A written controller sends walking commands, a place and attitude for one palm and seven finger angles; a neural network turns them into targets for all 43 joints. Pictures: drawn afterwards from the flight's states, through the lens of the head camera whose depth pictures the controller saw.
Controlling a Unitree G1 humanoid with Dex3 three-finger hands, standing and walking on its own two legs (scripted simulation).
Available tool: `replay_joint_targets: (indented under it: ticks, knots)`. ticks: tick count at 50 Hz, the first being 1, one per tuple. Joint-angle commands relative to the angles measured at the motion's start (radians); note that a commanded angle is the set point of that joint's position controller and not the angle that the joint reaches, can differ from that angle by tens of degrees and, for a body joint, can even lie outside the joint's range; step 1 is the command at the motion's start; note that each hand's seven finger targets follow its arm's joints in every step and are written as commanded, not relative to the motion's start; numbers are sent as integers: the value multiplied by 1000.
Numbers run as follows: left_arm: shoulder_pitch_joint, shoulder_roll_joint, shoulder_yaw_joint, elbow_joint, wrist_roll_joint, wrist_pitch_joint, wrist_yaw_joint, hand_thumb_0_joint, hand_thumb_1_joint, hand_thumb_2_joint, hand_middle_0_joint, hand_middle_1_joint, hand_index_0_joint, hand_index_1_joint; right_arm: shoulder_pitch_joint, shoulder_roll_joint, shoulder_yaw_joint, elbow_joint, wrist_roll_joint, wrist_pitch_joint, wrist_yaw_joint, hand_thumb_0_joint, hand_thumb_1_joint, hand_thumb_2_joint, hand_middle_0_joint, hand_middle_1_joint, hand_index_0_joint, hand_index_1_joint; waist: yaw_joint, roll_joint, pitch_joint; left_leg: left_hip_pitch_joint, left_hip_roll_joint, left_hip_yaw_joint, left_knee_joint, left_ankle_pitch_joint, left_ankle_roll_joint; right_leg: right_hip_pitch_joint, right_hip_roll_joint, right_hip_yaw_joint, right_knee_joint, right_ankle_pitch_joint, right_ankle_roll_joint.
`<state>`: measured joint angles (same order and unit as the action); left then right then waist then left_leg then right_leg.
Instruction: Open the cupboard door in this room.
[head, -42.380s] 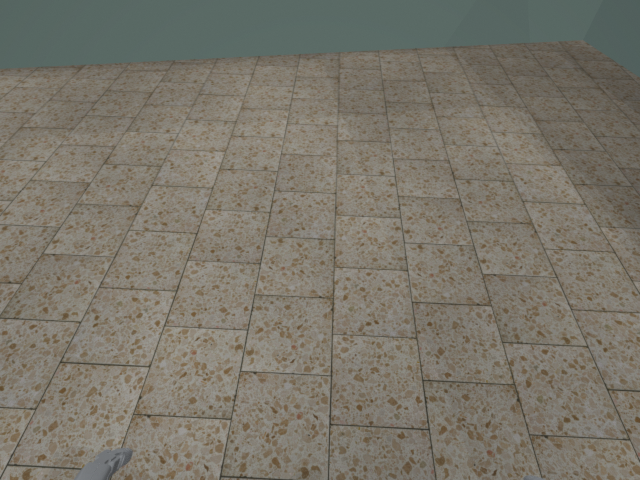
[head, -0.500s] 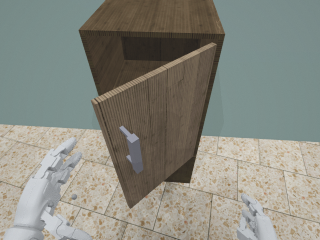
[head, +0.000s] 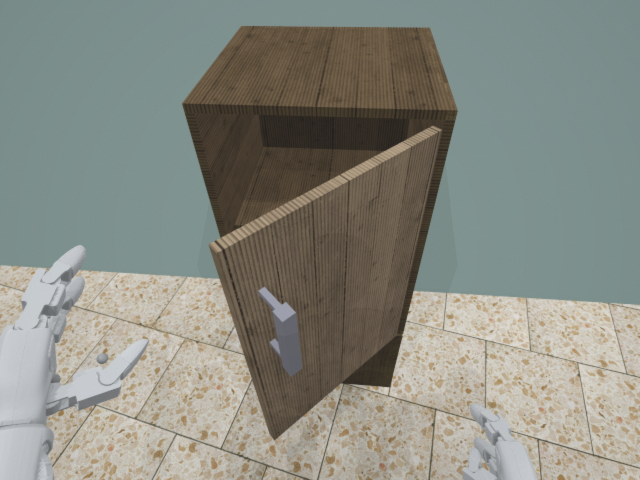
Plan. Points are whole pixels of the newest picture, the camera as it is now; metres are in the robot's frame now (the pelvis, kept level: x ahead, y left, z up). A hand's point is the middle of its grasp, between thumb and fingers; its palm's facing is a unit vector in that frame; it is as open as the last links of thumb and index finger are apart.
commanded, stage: draw the hand back to the body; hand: left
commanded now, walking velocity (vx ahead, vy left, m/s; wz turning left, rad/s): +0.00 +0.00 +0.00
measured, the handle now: (279, 332) +0.31 +0.10 +0.01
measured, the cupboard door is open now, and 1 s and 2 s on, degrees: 46 46 46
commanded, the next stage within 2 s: step back with the hand held close in 0.56 s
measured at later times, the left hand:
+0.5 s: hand (95, 349) +0.18 +0.24 +0.15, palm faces +0.43 -0.81 -0.40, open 7.5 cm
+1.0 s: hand (98, 358) +0.17 +0.23 +0.15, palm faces +0.30 -0.80 -0.52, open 7.4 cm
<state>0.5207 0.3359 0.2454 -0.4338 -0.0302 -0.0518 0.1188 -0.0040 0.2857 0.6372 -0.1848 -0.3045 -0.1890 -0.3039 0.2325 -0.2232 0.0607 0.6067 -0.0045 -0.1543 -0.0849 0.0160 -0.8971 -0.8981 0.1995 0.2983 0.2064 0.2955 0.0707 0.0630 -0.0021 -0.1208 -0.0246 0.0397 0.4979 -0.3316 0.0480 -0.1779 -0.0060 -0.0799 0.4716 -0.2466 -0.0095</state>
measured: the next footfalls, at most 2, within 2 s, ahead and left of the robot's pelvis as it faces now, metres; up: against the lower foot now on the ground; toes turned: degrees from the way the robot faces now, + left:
right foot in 1.82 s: -0.22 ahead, -0.15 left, +0.00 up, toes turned +4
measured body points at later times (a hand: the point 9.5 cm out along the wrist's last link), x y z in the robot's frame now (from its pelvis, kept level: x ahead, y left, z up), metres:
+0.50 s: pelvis +0.00 -0.02 +0.01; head -0.02 -0.04 +0.46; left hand +0.16 +0.28 +0.18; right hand +0.18 -0.24 -0.08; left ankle -0.04 +0.08 -0.74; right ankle +0.01 -0.11 -0.74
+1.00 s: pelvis -0.04 -0.01 +0.00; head -0.02 -0.02 +0.45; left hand +0.15 +0.27 +0.18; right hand +0.13 -0.27 -0.08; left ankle -0.04 +0.08 -0.74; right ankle +0.01 -0.11 -0.74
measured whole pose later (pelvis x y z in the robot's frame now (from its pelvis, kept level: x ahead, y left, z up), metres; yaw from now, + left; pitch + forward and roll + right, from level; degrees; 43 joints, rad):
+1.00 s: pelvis -0.04 -0.01 +0.00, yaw -3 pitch +0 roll +0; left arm 0.55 0.39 0.37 -0.45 -0.03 -0.16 0.10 0.01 0.89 0.90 -0.21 -0.31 -0.22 -0.30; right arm 0.18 -0.26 -0.02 0.59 0.00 -0.05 -0.08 0.01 -0.90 -0.90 0.20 0.30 0.20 0.30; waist 0.01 0.04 0.03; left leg -0.20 0.00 0.09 0.44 -0.24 0.04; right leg -0.26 0.02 -0.04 0.39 -0.13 -0.02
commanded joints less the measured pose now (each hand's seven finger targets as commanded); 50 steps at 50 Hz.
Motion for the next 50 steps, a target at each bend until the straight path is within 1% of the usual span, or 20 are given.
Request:
replay_joint_targets:
  ticks: [1,5,9,12,16,20,24,26,29,33,34,35,36,37,38,40,42,46,48,50]
  knots:
    - [-82,172,150,-203,-8,-68,14,0,620,780,-190,-300,-190,-300,-132,-115,-53,-152,-4,-46,-2,0,-900,-900,200,300,200,300,3,25,-60,-32,72,-78,-123,414,-61,124,-5,51,-71,211,-28]
    - [-108,197,197,-219,-13,-78,15,0,760,840,-195,-300,-195,-300,-132,-112,-60,-142,-6,-39,6,0,-900,-900,200,300,200,300,6,20,-87,6,72,-68,-130,477,-64,151,-5,55,-86,261,-26]
    - [-146,214,233,-202,-22,-83,13,0,900,900,-200,-300,-200,-300,-144,-112,-64,-133,-5,-27,9,0,-900,-900,200,300,200,300,4,10,-68,11,67,-58,-141,435,-52,159,-5,66,-112,264,-27]
    - [-111,154,181,-128,-26,-74,-1,0,900,900,-200,-300,-200,-300,-148,-115,-68,-128,0,-14,14,0,-900,-900,200,300,200,300,-4,-5,-11,11,71,-52,-153,401,-44,132,-5,64,-131,239,-23]
    - [-137,168,179,-137,-24,-80,-4,0,900,900,-200,-300,-200,-300,-159,-120,-72,-129,-1,-4,15,0,-900,-900,200,300,200,300,0,2,-19,8,66,-51,-162,354,-34,146,-5,68,-140,221,-25]
    - [-140,201,209,-172,-24,-90,2,0,900,900,-200,-300,-200,-300,-166,-111,-74,-133,-4,-8,11,0,-900,-900,200,300,200,300,8,-24,-72,24,56,-43,-156,329,-22,171,-6,83,-148,227,-23]
    - [-173,210,210,-196,-20,-98,8,0,900,900,-200,-300,-200,-300,-176,-105,-68,-126,-3,-19,9,0,-900,-900,200,300,200,300,3,59,-36,19,51,-45,-164,287,-28,151,-6,91,-165,188,-27]
    - [-173,213,212,-194,-18,-100,10,0,900,900,-200,-300,-200,-300,-174,-108,-69,-120,-6,-28,7,0,-900,-900,200,300,200,300,5,54,-37,22,51,-49,-164,300,-29,157,-6,88,-165,197,-30]
    - [-151,192,200,-155,-22,-100,4,0,900,900,-200,-300,-200,-300,-173,-106,-72,-117,-4,-29,9,0,-900,-900,200,300,200,300,3,-8,-18,24,54,-41,-165,288,-21,143,-4,88,-174,189,-23]
    - [-137,177,191,-118,-25,-100,-2,0,900,900,-200,-300,-200,-300,-174,-106,-75,-112,-2,-22,13,0,-900,-900,200,300,200,300,2,-18,9,15,57,-41,-176,255,-22,130,-4,88,-184,150,-21]
    - [-236,213,206,-183,-25,-112,1,0,900,900,-200,-300,-200,-300,-185,-110,-76,-114,-1,-28,12,0,-900,-900,200,300,200,300,-1,-19,-30,29,52,-40,-168,251,-16,140,-8,98,-187,152,-19]
    - [-284,317,327,-177,-17,-151,13,0,900,900,-200,-300,-200,-300,-154,-128,-76,-149,18,-10,8,0,-900,-900,200,300,200,300,-55,-66,61,-35,66,-53,-125,157,-4,-9,-55,221,-249,161,-20]
    - [-265,299,315,-141,-11,-167,9,0,900,900,-200,-300,-200,-300,-147,-113,-76,-135,10,4,7,0,-900,-900,200,300,200,300,-56,-78,51,-45,57,-71,-104,125,-4,-14,-82,227,-263,135,-29]
    - [-146,240,276,-66,-12,-155,3,0,900,900,-200,-300,-200,-300,-158,-114,-84,-130,6,14,8,0,-900,-900,200,300,200,300,-57,-112,47,-20,58,-63,-79,132,-2,-48,-94,245,-279,127,-29]
    - [-117,213,245,-75,-8,-153,-2,0,900,900,-200,-300,-200,-300,-154,-121,-86,-137,4,25,13,0,-900,-900,200,300,200,300,-59,-114,22,-17,55,-52,-65,140,-5,-53,-102,236,-280,118,-27]
    - [-86,198,221,-116,-7,-163,-4,0,900,900,-200,-300,-200,-300,-156,-127,-90,-145,5,31,15,0,-900,-900,200,300,200,300,-60,-60,-45,-8,59,-43,-58,155,-4,-48,-116,229,-260,129,-26]
    - [-44,209,231,-150,-7,-171,3,0,900,900,-200,-300,-200,-300,-154,-132,-92,-155,4,35,10,0,-900,-900,200,300,200,300,-57,2,-106,-11,73,-52,-96,209,-8,0,-104,201,-198,217,-26]
    - [-8,282,310,-237,-8,-179,22,0,900,900,-200,-300,-200,-300,-159,-132,-105,-181,4,53,2,0,-900,-900,200,300,200,300,-47,-35,-196,-57,89,-72,-106,315,-11,81,-80,169,-97,359,-18]
    - [19,281,323,-236,-9,-178,27,0,900,900,-200,-300,-200,-300,-150,-125,-111,-195,8,63,-2,0,-900,-900,200,300,200,300,-50,-71,-195,-84,94,-74,-95,334,-14,82,-78,174,-72,392,-16]
    - [19,278,325,-244,-8,-181,32,0,900,900,-200,-300,-200,-300,-148,-125,-116,-202,8,68,-5,0,-900,-900,200,300,200,300,-55,-67,-167,-121,95,-80,-90,315,-15,61,-80,183,-59,385,-18]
